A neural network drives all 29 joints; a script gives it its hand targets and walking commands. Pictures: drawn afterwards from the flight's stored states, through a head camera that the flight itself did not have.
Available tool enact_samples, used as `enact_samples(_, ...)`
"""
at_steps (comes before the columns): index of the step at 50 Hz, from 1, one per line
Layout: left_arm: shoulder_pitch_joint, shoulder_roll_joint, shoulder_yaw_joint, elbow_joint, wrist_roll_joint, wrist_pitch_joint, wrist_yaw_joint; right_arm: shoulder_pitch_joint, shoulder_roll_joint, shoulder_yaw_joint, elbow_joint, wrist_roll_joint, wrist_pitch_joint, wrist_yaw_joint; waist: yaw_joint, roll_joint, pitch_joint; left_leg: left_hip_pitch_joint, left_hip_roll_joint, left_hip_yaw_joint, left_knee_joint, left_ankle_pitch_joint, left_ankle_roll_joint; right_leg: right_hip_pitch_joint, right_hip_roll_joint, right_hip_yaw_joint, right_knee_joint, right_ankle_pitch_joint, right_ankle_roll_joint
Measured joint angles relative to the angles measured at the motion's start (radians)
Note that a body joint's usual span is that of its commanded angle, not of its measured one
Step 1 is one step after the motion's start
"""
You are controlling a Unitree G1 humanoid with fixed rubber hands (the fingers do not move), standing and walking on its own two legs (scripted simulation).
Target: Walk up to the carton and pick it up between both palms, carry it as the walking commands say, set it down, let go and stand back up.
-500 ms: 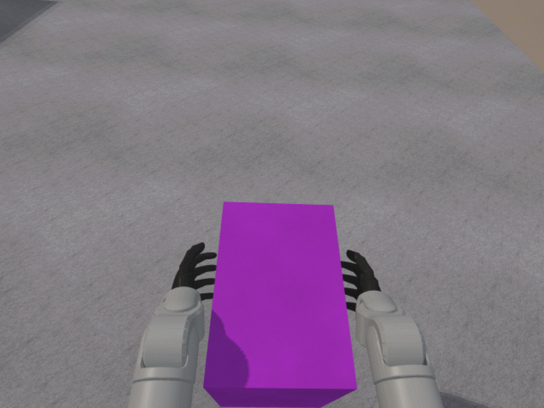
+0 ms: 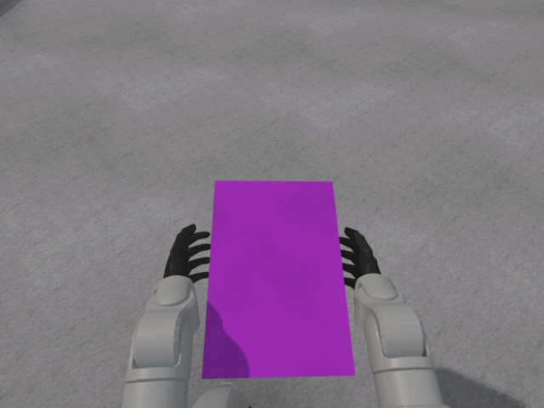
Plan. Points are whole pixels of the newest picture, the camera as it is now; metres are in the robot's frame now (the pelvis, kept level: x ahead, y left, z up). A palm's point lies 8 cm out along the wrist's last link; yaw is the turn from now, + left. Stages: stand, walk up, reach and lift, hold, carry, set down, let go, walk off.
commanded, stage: carry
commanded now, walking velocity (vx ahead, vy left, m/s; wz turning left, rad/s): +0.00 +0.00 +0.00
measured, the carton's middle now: (271, 287) +0.32 +0.03 -0.05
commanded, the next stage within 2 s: none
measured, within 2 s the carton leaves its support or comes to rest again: neither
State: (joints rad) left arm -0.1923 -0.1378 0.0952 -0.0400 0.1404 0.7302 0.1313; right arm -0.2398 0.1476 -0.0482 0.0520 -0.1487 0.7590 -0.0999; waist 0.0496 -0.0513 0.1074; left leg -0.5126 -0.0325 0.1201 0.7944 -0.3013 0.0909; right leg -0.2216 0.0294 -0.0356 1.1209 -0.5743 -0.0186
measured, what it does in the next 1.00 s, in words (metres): walks ahead: right foot, then right foot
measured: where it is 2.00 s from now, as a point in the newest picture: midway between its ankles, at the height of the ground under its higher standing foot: (279, 297)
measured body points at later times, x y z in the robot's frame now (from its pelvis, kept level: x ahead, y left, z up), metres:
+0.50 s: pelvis +0.19 -0.02 +0.03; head +0.21 -0.01 +0.48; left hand +0.51 +0.12 +0.06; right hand +0.51 -0.14 +0.06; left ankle +0.08 +0.07 -0.68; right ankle +0.11 -0.10 -0.68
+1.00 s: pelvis +0.34 -0.02 +0.02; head +0.37 -0.01 +0.47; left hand +0.64 +0.13 +0.04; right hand +0.65 -0.14 +0.04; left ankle +0.25 +0.08 -0.70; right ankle +0.27 -0.10 -0.70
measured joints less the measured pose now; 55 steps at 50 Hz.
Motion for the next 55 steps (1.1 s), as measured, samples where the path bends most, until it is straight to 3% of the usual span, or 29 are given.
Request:
enact_samples(3, -0.009, -0.002, 0.004, 0.074, -0.001, -0.009, -0.011, 0.014, -0.002, -0.01, 0.047, -0.035, -0.012, 0.015, -0.012, -0.003, -0.016, 0.061, -0.016, 0.016, -0.017, -0.045, -0.004, -0.11, 0.013, 0.064, 0.148, 0.024, -0.002)
enact_samples(7, -0.028, -0.005, -0.012, 0.128, 0.01, -0.013, -0.009, 0.046, -0.008, -0.018, 0.055, -0.028, -0.021, 0.006, -0.05, 0.038, -0.034, 0.147, -0.024, 0.009, -0.098, -0.064, -0.01, -0.182, -0.017, 0.074, -0.165, 0.014, 0.004)
enact_samples(8, -0.038, -0.007, -0.011, 0.129, 0.017, -0.015, -0.007, 0.046, -0.008, -0.016, 0.048, -0.024, -0.023, -0.002, -0.057, 0.049, -0.03, 0.166, -0.021, 0.011, -0.105, -0.073, -0.012, -0.19, -0.026, 0.069, -0.272, 0.048, 0.005)
enact_samples(10, -0.057, -0.012, -0.009, 0.14, 0.026, -0.025, -0.014, 0.046, -0.009, -0.022, 0.034, -0.017, -0.028, -0.012, -0.078, 0.08, -0.028, 0.201, -0.012, 0.0, -0.105, -0.098, -0.019, -0.17, -0.032, 0.04, -0.391, 0.251, 0.004)
enact_samples(12, -0.062, -0.014, -0.014, 0.168, 0.035, -0.035, -0.023, 0.056, -0.011, -0.029, 0.029, -0.01, -0.02, -0.019, -0.095, 0.113, -0.062, 0.218, 0.004, -0.021, -0.111, -0.073, -0.038, -0.134, -0.021, 0.014, -0.422, 0.233, -0.007)
enact_samples(16, -0.087, -0.019, 0.017, 0.218, 0.069, -0.042, -0.042, 0.014, -0.004, -0.05, 0.082, -0.009, -0.01, -0.021, -0.093, 0.079, -0.115, 0.239, -0.007, -0.023, -0.113, -0.074, -0.061, -0.091, -0.032, 0.012, -0.454, 0.173, -0.02)
enact_samples(22, -0.054, -0.011, 0.011, 0.154, 0.062, -0.026, -0.03, -0.004, 0.0, -0.037, 0.079, -0.013, -0.004, -0.01, -0.067, -0.003, -0.165, 0.269, -0.007, 0.003, -0.144, -0.063, -0.059, -0.055, -0.044, -0.002, -0.483, 0.136, -0.034)
enact_samples(25, -0.033, -0.006, 0.012, 0.145, 0.056, -0.02, -0.021, -0.01, 0.002, -0.029, 0.109, -0.021, -0.011, -0.002, -0.052, -0.031, -0.18, 0.311, -0.006, 0.022, -0.199, -0.079, -0.054, -0.09, -0.05, -0.009, -0.394, 0.178, -0.029)
enact_samples(26, -0.02, -0.004, 0.014, 0.138, 0.053, -0.017, -0.019, -0.014, 0.003, -0.024, 0.12, -0.024, -0.011, 0.001, -0.052, -0.024, -0.18, 0.324, 0.0, 0.021, -0.205, -0.089, -0.047, -0.119, -0.048, -0.015, -0.324, 0.235, -0.021)
enact_samples(28, 0.01, 0.001, 0.013, 0.127, 0.047, -0.019, -0.02, -0.017, 0.004, -0.013, 0.134, -0.029, -0.01, 0.005, -0.05, 0.039, -0.185, 0.351, 0.038, -0.001, -0.196, -0.17, -0.026, -0.186, -0.011, -0.038, -0.191, 0.11, -0.005)
enact_samples(29, 0.018, 0.003, 0.015, 0.124, 0.041, -0.02, -0.021, -0.016, 0.004, -0.009, 0.135, -0.03, -0.01, 0.006, -0.046, 0.073, -0.185, 0.371, 0.057, -0.015, -0.197, -0.224, -0.034, -0.221, 0.005, -0.051, -0.162, 0.042, -0.004)
enact_samples(30, 0.018, 0.003, 0.019, 0.116, 0.033, -0.019, -0.022, -0.012, 0.003, -0.003, 0.125, -0.028, -0.009, 0.003, -0.042, 0.092, -0.177, 0.392, 0.069, -0.021, -0.194, -0.268, -0.067, -0.249, 0.01, -0.061, -0.166, 0.024, -0.008)
enact_samples(31, 0.014, 0.002, 0.024, 0.108, 0.025, -0.018, -0.022, -0.005, 0.002, 0.006, 0.111, -0.026, -0.01, -0.002, -0.036, 0.089, -0.161, 0.409, 0.067, -0.012, -0.174, -0.294, -0.088, -0.265, 0.003, -0.064, -0.208, 0.053, -0.012)
enact_samples(33, 0.004, -0.001, 0.018, 0.111, 0.019, -0.018, -0.024, 0.019, -0.004, 0.013, 0.08, -0.029, -0.007, -0.008, -0.035, 0.09, -0.137, 0.436, 0.068, -0.007, -0.114, -0.346, -0.094, -0.257, 0.0, -0.078, -0.329, 0.229, -0.03)
enact_samples(35, -0.015, -0.004, -0.015, 0.172, 0.016, -0.017, -0.035, 0.053, -0.011, -0.017, 0.072, -0.029, -0.007, -0.006, -0.057, 0.143, -0.13, 0.38, 0.103, -0.065, 0.062, -0.29, -0.098, -0.22, 0.015, -0.134, -0.316, 0.198, -0.056)
enact_samples(37, -0.053, -0.011, -0.025, 0.242, 0.05, -0.016, -0.035, 0.063, -0.012, -0.04, 0.094, -0.025, -0.008, -0.01, -0.055, 0.115, -0.114, 0.299, 0.051, -0.128, 0.243, -0.288, -0.103, -0.191, -0.008, -0.144, -0.303, 0.144, -0.063)
enact_samples(39, -0.055, -0.012, -0.023, 0.248, 0.065, -0.016, -0.038, 0.058, -0.012, -0.044, 0.113, -0.014, -0.015, -0.014, -0.054, 0.087, -0.099, 0.239, 0.038, -0.135, 0.265, -0.299, -0.092, -0.156, -0.013, -0.145, -0.337, 0.137, -0.062)
enact_samples(41, -0.051, -0.011, -0.015, 0.219, 0.069, -0.022, -0.039, 0.038, -0.008, -0.044, 0.111, -0.004, -0.024, -0.017, -0.058, 0.062, -0.077, 0.197, 0.048, -0.115, 0.131, -0.277, -0.084, -0.129, -0.014, -0.149, -0.386, 0.147, -0.06)
enact_samples(43, -0.052, -0.011, -0.011, 0.179, 0.073, -0.028, -0.034, 0.009, -0.002, -0.054, 0.103, -0.001, -0.035, -0.011, -0.058, 0.036, -0.052, 0.191, 0.052, -0.099, -0.068, -0.134, -0.08, -0.11, -0.019, -0.15, -0.408, 0.149, -0.057)
enact_samples(46, -0.013, -0.003, -0.016, 0.119, 0.06, -0.031, -0.022, -0.005, 0.001, -0.038, 0.094, 0.0, -0.039, -0.004, -0.046, -0.012, -0.064, 0.228, 0.033, -0.067, -0.12, -0.123, -0.074, -0.1, -0.037, -0.114, -0.41, 0.141, -0.035)
enact_samples(48, 0.009, 0.001, -0.025, 0.103, 0.055, -0.029, -0.012, -0.004, 0.001, -0.028, 0.094, -0.014, -0.038, 0.005, -0.04, 0.004, -0.097, 0.241, 0.04, -0.059, -0.125, -0.157, -0.072, -0.084, -0.026, -0.096, -0.435, 0.137, -0.021)
enact_samples(52, 0.009, 0.001, -0.022, 0.122, 0.037, -0.018, -0.011, 0.009, -0.002, -0.024, 0.104, -0.027, -0.032, 0.008, -0.031, 0.09, -0.159, 0.254, 0.069, -0.052, -0.069, -0.209, -0.07, -0.031, 0.001, -0.101, -0.472, 0.105, -0.039)
enact_samples(55, -0.033, -0.007, -0.016, 0.173, 0.041, -0.015, -0.026, 0.04, -0.008, -0.03, 0.106, -0.032, -0.036, 0.001, -0.02, 0.074, -0.176, 0.203, 0.052, -0.035, 0.08, -0.117, -0.086, 0.009, -0.032, -0.096, -0.466, 0.081, -0.027)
